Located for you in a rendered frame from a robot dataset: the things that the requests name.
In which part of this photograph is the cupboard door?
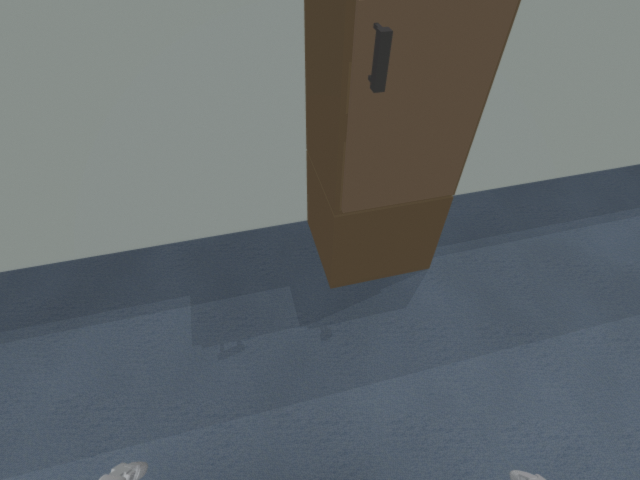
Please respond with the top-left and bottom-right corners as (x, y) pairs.
(341, 0), (519, 213)

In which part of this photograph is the handle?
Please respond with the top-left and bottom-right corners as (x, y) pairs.
(368, 23), (393, 93)

